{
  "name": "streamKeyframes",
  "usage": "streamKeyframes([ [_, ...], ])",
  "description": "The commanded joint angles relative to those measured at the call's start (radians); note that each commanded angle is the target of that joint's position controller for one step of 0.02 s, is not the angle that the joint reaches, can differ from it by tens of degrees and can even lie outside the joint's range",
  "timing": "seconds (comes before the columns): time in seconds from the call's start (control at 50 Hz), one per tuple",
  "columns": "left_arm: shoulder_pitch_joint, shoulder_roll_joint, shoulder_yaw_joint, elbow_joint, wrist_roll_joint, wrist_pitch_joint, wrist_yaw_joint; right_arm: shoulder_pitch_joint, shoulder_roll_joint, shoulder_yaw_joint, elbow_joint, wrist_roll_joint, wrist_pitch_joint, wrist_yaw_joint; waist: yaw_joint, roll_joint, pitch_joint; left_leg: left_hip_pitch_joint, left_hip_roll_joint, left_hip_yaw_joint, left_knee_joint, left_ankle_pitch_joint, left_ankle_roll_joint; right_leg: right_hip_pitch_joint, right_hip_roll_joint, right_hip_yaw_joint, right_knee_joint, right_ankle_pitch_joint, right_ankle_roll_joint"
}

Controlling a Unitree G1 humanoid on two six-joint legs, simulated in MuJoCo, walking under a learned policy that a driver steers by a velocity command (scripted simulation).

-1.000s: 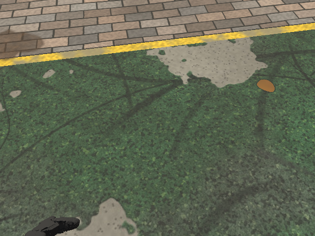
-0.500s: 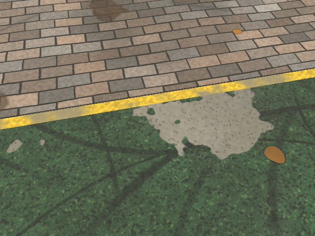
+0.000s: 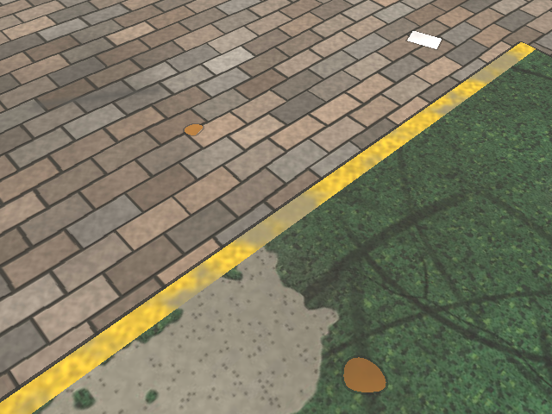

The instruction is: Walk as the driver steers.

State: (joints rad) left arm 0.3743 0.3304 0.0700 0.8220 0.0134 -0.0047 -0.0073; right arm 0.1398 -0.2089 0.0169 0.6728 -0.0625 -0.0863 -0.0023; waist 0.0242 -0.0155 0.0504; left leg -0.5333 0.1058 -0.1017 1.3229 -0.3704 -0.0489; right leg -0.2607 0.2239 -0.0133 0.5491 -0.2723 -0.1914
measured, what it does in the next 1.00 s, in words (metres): walks ahead, turning right: left foot, then right foot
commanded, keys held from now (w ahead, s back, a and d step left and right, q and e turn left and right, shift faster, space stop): w+e+shift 0.54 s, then w+shift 0.42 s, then shift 0.04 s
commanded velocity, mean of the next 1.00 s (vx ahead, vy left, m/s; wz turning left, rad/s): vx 1.00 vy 0.00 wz -0.73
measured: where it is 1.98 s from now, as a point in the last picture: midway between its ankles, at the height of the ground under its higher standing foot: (425, 213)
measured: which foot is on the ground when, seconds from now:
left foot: up 0.00-0.22, down 0.24-0.70, up 0.72-1.00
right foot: down 0.00-0.24, up 0.26-0.68, down 0.70-1.00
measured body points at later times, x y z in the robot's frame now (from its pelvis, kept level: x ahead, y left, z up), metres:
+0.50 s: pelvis +0.44 +0.04 +0.01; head +0.46 +0.04 +0.46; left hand +0.77 +0.17 -0.04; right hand +0.29 -0.22 -0.10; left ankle +0.42 +0.19 -0.72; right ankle +0.47 -0.08 -0.63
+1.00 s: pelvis +0.83 -0.21 +0.01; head +0.85 -0.22 +0.46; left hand +0.98 +0.03 -0.12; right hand +0.83 -0.52 -0.07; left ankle +1.10 -0.22 -0.66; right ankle +0.70 -0.16 -0.72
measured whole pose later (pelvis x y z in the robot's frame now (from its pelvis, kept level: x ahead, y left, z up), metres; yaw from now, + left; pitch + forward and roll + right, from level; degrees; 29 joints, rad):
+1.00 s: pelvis +0.83 -0.21 +0.01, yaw -42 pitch +1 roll -2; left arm 0.49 0.30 0.05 0.89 -0.01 -0.10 -0.01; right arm 0.09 -0.27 0.00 0.67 -0.03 -0.05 0.05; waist 0.06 0.02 0.03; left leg -0.74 0.16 0.01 0.75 0.03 0.02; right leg 0.10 0.16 0.02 0.19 -0.31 -0.13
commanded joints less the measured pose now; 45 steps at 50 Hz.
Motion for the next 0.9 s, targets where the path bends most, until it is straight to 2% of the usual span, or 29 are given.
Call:
streamKeyframes([
  [0.02, -0.054, 0.14, 0.033, -0.098, -0.008, -0.059, 0.006, 0.007, -0.155, -0.036, -0.085, -0.008, 0.03, 0.003, -0.066, 0.098, 0.039, -0.07, 0.035, 0.056, -0.224, 0.024, -0.036, -0.103, -0.27, 0.419, -0.368, 0.15, -0.176],
  [0.08, -0.046, 0.152, 0.045, -0.102, -0.008, -0.068, -0.004, -0.148, -0.107, -0.013, -0.144, 0.023, 0.028, 0.022, -0.011, 0.035, 0.045, 0.07, -0.005, 0.094, -0.542, 0.341, -0.03, -0.173, -0.193, 0.35, -0.377, 0.232, -0.107],
  [0.12, -0.018, 0.167, 0.054, -0.095, -0.017, -0.07, -0.011, -0.171, -0.118, -0.015, -0.147, 0.041, 0.024, 0.025, 0.025, -0.005, 0.004, 0.153, -0.043, 0.099, -0.66, 0.467, -0.011, -0.104, -0.209, 0.366, -0.356, 0.341, -0.069],
  [0.16, 0.001, 0.175, 0.061, -0.091, -0.018, -0.066, -0.007, -0.172, -0.154, -0.026, -0.151, 0.044, 0.02, 0.019, 0.033, -0.025, -0.019, 0.19, -0.063, 0.076, -0.753, 0.449, 0.004, 0.013, -0.233, 0.402, -0.293, 0.416, -0.035],
  [0.2, -0.012, 0.211, 0.069, -0.096, -0.007, -0.062, -0.001, -0.033, -0.222, -0.056, -0.11, 0.044, 0.016, 0.002, -0.036, -0.025, -0.115, 0.341, -0.115, 0.071, -0.781, 0.29, 0.018, 0.113, -0.233, 0.418, -0.093, 0.64, 0.009],
  [0.22, -0.053, 0.237, 0.072, -0.101, -0.003, -0.064, -0.005, 0.146, -0.26, -0.077, -0.071, 0.044, 0.011, -0.012, -0.151, 0.001, -0.205, 0.533, -0.118, 0.092, -0.786, 0.214, 0.027, 0.077, -0.202, 0.382, 0.131, 0.69, 0.034],
  [0.24, -0.093, 0.169, 0.052, -0.122, 0.001, -0.076, -0.008, 0.365, -0.322, -0.102, -0.03, 0.026, 0.006, -0.035, -0.252, 0.047, -0.314, 0.782, 0.005, -0.013, -0.762, 0.01, 0.05, -0.076, -0.156, 0.331, 0.438, 0.54, 0.055],
  [0.26, -0.071, -0.007, 0.006, -0.172, -0.017, -0.082, -0.004, 0.436, -0.395, -0.116, -0.017, -0.017, 0.003, -0.044, -0.208, 0.322, -0.377, 0.966, 0.288, -0.449, -0.92, -0.388, 0.089, -0.37, -0.048, 0.23, 0.75, -0.251, 0.068],
  [0.28, 0.009, 0.02, -0.011, -0.208, -0.031, -0.073, -0.002, 0.295, -0.401, -0.126, -0.034, -0.008, 0.008, -0.032, -0.09, 0.459, -0.401, 0.911, 0.373, -0.862, -1.104, -0.524, 0.158, -0.514, -0.097, 0.172, 0.881, -0.21, 0.06],
  [0.3, -0.063, 0.084, -0.003, -0.173, -0.003, -0.052, 0.001, 0.169, -0.28, -0.106, -0.063, 0.002, 0.014, -0.026, -0.089, 0.242, -0.246, 0.764, 0.319, -0.697, -1.096, -0.566, 0.167, -0.546, -0.182, 0.137, 0.892, -0.091, 0.061],
  [0.32, -0.115, 0.099, 0.0, -0.176, 0.013, -0.042, -0.013, 0.14, -0.22, -0.091, -0.053, 0.01, 0.018, -0.021, -0.086, 0.124, -0.155, 0.642, 0.27, -0.495, -1.075, -0.384, 0.157, -0.526, -0.222, 0.109, 0.839, -0.031, 0.071],
  [0.34, -0.15, 0.094, 0.001, -0.179, 0.019, -0.03, -0.03, 0.147, -0.2, -0.086, -0.03, 0.007, 0.018, -0.019, -0.078, 0.076, -0.109, 0.565, 0.226, -0.352, -1.077, -0.213, 0.138, -0.5, -0.252, 0.102, 0.806, -0.017, 0.083],
  [0.4, -0.223, 0.026, -0.019, -0.229, 0.027, 0.007, -0.064, 0.227, -0.148, -0.071, 0.066, 0.034, -0.009, -0.007, -0.051, 0.102, -0.022, 0.471, 0.167, -0.09, -1.121, 0.065, 0.101, -0.523, -0.312, 0.094, 0.777, 0.015, 0.099],
  [0.44, -0.275, 0.022, -0.029, -0.271, 0.024, 0.016, -0.072, 0.224, -0.155, -0.072, 0.08, 0.041, -0.027, 0.005, -0.033, 0.102, -0.009, 0.446, 0.172, 0.027, -1.15, 0.233, 0.103, -0.543, -0.321, 0.073, 0.743, 0.094, 0.107],
  [0.5, -0.346, 0.031, -0.035, -0.304, 0.014, 0.021, -0.078, 0.201, -0.175, -0.075, 0.097, 0.032, -0.04, 0.005, -0.008, 0.082, 0.033, 0.421, 0.131, 0.21, -1.197, 0.373, 0.091, -0.53, -0.312, 0.03, 0.604, 0.227, 0.107],
  [0.56, -0.478, 0.018, -0.052, -0.333, 0.022, 0.014, -0.096, 0.284, -0.192, -0.078, 0.139, 0.03, -0.04, 0.0, -0.044, 0.037, 0.115, 0.456, 0.104, 0.33, -1.232, 0.574, 0.068, -0.468, -0.284, -0.089, 0.35, 0.267, 0.067],
  [0.58, -0.494, 0.007, -0.058, -0.331, 0.021, 0.009, -0.099, 0.308, -0.203, -0.078, 0.149, 0.026, -0.037, -0.003, -0.049, 0.036, 0.117, 0.472, 0.098, 0.358, -1.226, 0.734, 0.061, -0.402, -0.249, -0.129, 0.275, 0.258, 0.044],
  [0.62, -0.448, 0.02, -0.053, -0.3, 0.024, 0.0, -0.089, 0.344, -0.256, -0.084, 0.158, 0.03, -0.025, -0.015, -0.014, 0.085, 0.059, 0.555, 0.125, 0.373, -1.125, 1.246, 0.065, -0.26, -0.16, -0.176, 0.214, 0.208, 0.008],
  [0.66, -0.228, 0.068, -0.03, -0.225, 0.028, -0.012, -0.065, 0.321, -0.326, -0.098, 0.156, 0.027, 0.006, -0.027, 0.115, 0.137, -0.068, 0.592, 0.171, 0.361, -0.822, 1.496, 0.09, -0.025, -0.094, -0.149, 0.181, 0.081, -0.03],
  [0.68, -0.017, 0.107, -0.006, -0.152, 0.027, -0.017, -0.049, 0.278, -0.332, -0.098, 0.139, 0.025, 0.017, -0.028, 0.208, 0.148, -0.16, 0.524, 0.177, 0.347, -0.576, 1.45, 0.115, 0.197, -0.091, -0.097, 0.115, 0.059, -0.062],
  [0.7, 0.109, 0.157, 0.024, -0.1, 0.032, -0.015, -0.027, 0.252, -0.312, -0.098, 0.13, 0.026, 0.022, -0.023, 0.254, 0.093, -0.21, 0.33, 0.103, 0.354, -0.218, 1.028, 0.114, 0.434, -0.154, 0.017, 0.039, 0.02, -0.084],
  [0.72, 0.001, 0.269, 0.05, -0.125, 0.037, -0.002, -0.01, 0.348, -0.153, -0.066, 0.057, 0.039, 0.012, 0.001, 0.051, -0.222, -0.296, -0.098, -0.076, 0.301, 0.207, -0.109, 0.057, 0.725, -0.463, 0.513, 0.012, 0.036, -0.163],
  [0.74, 0.041, 0.262, 0.055, -0.157, 0.026, 0.004, -0.002, 0.261, -0.215, -0.067, 0.002, 0.055, -0.005, 0.0, 0.116, -0.089, -0.45, -0.237, -0.101, 0.087, 0.324, -0.058, 0.071, 0.779, -0.527, 0.771, -0.161, -0.069, -0.241],
  [0.76, 0.02, 0.226, 0.053, -0.13, 0.022, -0.004, 0.009, 0.159, -0.217, -0.064, -0.012, 0.064, -0.017, 0.0, 0.111, -0.003, -0.278, -0.308, -0.05, 0.062, 0.274, 0.024, 0.077, 0.645, -0.513, 0.683, -0.243, -0.046, -0.208],
  [0.78, -0.005, 0.174, 0.041, -0.099, 0.016, -0.018, 0.014, 0.165, -0.199, -0.056, 0.0, 0.061, -0.021, -0.001, 0.051, 0.056, -0.118, -0.276, -0.006, 0.068, 0.158, 0.056, 0.082, 0.444, -0.487, 0.582, -0.277, 0.018, -0.171],
  [0.8, -0.038, 0.134, 0.028, -0.086, 0.018, -0.036, 0.017, 0.159, -0.179, -0.051, 0.01, 0.044, -0.01, 0.002, 0.005, 0.091, -0.057, -0.209, 0.024, 0.055, 0.069, 0.052, 0.079, 0.295, -0.44, 0.496, -0.292, 0.063, -0.139],
  [0.84, -0.063, 0.066, 0.001, -0.072, 0.012, -0.065, 0.021, 0.206, -0.152, -0.044, 0.035, 0.017, 0.029, 0.015, -0.065, 0.083, -0.015, -0.086, 0.052, 0.047, -0.04, 0.031, 0.06, 0.101, -0.382, 0.386, -0.349, 0.089, -0.122],
  [0.86, -0.051, 0.056, -0.004, -0.058, 0.002, -0.077, 0.018, 0.196, -0.135, -0.042, 0.032, 0.013, 0.041, 0.024, -0.074, 0.069, 0.002, -0.094, 0.063, 0.054, -0.1, 0.026, 0.051, 0.07, -0.361, 0.342, -0.384, 0.07, -0.116],
  [0.9, -0.009, 0.069, 0.0, -0.033, -0.008, -0.098, 0.007, 0.053, -0.121, -0.032, -0.025, 0.012, 0.044, 0.034, -0.046, 0.025, 0.083, -0.157, 0.08, 0.092, -0.256, 0.123, 0.038, 0.022, -0.339, 0.275, -0.452, 0.163, -0.117],
])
